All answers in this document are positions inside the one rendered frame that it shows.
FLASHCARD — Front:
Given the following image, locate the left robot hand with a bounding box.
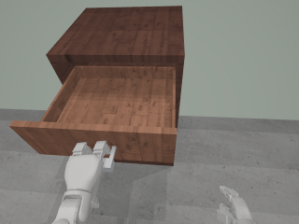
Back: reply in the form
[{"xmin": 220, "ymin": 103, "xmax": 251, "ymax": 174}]
[{"xmin": 64, "ymin": 140, "xmax": 111, "ymax": 209}]

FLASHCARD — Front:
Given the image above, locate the drawer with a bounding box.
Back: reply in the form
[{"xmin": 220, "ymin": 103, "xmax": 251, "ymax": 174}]
[{"xmin": 9, "ymin": 65, "xmax": 177, "ymax": 163}]

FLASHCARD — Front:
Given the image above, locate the handle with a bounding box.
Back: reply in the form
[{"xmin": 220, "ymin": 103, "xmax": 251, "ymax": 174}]
[{"xmin": 69, "ymin": 146, "xmax": 117, "ymax": 173}]

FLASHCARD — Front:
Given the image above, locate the robot left forearm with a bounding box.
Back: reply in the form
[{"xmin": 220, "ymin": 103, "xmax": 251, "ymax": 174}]
[{"xmin": 52, "ymin": 189, "xmax": 93, "ymax": 224}]

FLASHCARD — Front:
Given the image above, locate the cabinet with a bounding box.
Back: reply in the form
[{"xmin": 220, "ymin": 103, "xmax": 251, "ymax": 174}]
[{"xmin": 46, "ymin": 6, "xmax": 185, "ymax": 166}]

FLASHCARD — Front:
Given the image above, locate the right robot hand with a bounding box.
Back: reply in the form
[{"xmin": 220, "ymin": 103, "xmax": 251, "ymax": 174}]
[{"xmin": 217, "ymin": 186, "xmax": 252, "ymax": 224}]

